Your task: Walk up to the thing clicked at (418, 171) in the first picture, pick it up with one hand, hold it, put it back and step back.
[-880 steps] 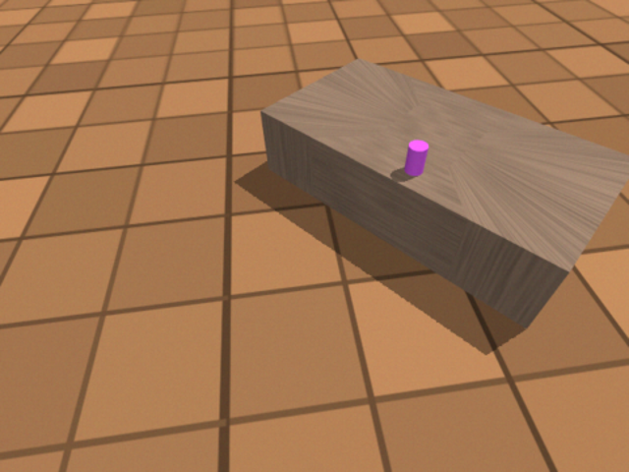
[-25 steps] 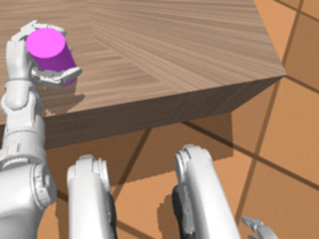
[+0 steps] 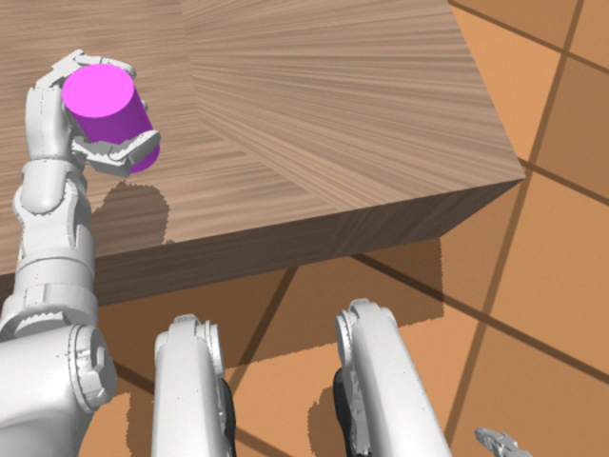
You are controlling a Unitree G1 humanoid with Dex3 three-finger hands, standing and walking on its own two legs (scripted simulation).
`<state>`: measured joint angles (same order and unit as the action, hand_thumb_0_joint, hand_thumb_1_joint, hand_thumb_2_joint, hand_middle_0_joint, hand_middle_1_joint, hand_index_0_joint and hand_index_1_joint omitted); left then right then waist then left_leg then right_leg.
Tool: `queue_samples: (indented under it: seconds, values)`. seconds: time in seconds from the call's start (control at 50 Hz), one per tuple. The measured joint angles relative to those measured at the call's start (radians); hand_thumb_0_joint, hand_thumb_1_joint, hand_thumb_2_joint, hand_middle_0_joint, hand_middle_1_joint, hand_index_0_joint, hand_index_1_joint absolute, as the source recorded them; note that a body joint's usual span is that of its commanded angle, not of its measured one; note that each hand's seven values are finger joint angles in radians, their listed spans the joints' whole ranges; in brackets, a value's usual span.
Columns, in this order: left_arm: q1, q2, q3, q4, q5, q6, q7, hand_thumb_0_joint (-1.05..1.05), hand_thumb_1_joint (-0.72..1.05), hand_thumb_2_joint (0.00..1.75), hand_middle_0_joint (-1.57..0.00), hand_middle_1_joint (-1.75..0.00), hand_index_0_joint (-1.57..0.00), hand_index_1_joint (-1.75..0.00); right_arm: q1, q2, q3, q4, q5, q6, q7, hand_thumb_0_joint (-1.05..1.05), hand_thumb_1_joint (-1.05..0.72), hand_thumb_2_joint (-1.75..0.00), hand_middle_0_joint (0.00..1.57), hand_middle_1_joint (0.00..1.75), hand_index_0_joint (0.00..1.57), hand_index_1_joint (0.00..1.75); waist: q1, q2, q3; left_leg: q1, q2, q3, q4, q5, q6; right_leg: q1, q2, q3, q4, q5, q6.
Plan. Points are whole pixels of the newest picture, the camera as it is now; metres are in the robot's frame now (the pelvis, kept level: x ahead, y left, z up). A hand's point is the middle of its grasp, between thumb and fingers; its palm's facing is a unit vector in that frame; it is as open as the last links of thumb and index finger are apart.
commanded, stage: settle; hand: left
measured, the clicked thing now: (117, 123) +0.52 +0.20 +0.01
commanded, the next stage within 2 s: lift in 0.68 s
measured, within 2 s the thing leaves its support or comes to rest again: neither
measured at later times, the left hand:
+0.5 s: hand (101, 98) +0.52 +0.20 +0.05, palm faces +0.04 -1.00 -0.04, open 9.5 cm
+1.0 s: hand (83, 89) +0.52 +0.21 +0.08, palm faces +0.04 -1.00 -0.04, open 9.5 cm
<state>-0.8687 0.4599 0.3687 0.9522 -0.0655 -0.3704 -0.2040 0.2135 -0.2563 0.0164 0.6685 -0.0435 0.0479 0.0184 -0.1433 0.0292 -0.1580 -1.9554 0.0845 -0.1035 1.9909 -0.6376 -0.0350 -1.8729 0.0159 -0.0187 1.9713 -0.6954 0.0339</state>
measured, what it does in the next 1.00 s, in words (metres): rises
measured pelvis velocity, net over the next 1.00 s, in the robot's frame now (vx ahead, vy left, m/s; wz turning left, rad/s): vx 0.02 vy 0.01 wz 0.02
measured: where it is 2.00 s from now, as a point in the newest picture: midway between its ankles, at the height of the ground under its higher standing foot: (290, 445)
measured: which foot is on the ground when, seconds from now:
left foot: down 0.00-1.00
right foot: down 0.00-1.00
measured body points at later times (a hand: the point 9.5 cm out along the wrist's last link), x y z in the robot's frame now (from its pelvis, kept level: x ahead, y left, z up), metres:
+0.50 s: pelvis +0.02 +0.00 +0.04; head +0.22 +0.03 +0.44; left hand +0.52 +0.25 +0.06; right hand +0.10 -0.26 -0.09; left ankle +0.08 +0.14 -0.42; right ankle +0.08 -0.13 -0.42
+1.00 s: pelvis +0.02 +0.01 +0.07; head +0.21 +0.04 +0.47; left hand +0.51 +0.26 +0.08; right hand +0.10 -0.26 -0.06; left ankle +0.08 +0.14 -0.42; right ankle +0.08 -0.13 -0.42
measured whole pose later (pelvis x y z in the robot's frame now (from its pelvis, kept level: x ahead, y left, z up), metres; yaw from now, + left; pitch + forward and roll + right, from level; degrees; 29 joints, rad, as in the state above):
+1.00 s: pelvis +0.02 +0.01 +0.07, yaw +1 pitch +33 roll -4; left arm -0.78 0.41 0.35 0.90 -0.08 -0.38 -0.20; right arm 0.21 -0.24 0.01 0.67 -0.04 0.03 0.02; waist -0.13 0.03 -0.16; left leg -1.73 0.08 -0.08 1.78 -0.63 -0.03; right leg -1.65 0.00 -0.02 1.75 -0.68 0.04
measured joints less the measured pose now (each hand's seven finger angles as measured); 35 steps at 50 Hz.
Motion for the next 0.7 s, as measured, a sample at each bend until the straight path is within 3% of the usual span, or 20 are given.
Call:
queue_samples:
  seconds: [0.38, 0.7]
  values:
    - [0.019, -0.016, -0.008, -0.015, -0.021, -0.009, -0.004, -0.01, -0.29, 1.05, -0.75, -0.98, -0.77, -0.97, -0.022, 0.007, 0.000, 0.007, 0.004, -0.017, -0.006, 0.00, -0.89, -0.89, 0.20, 0.30, 0.20, 0.30, 0.011, 0.000, 0.000, 0.101, 0.000, 0.016, -0.107, -0.002, 0.001, 0.097, -0.007, 0.003, -0.104, -0.001, -0.002]
    - [0.039, -0.030, -0.005, -0.024, -0.013, -0.018, 0.003, -0.01, -0.29, 1.05, -0.75, -0.98, -0.77, -0.97, -0.020, 0.014, 0.000, -0.004, 0.001, -0.017, 0.000, 0.00, -0.88, -0.89, 0.20, 0.30, 0.20, 0.30, 0.011, -0.002, -0.004, 0.164, 0.000, 0.024, -0.160, -0.006, 0.004, 0.162, -0.011, 0.004, -0.163, -0.002, 0.000]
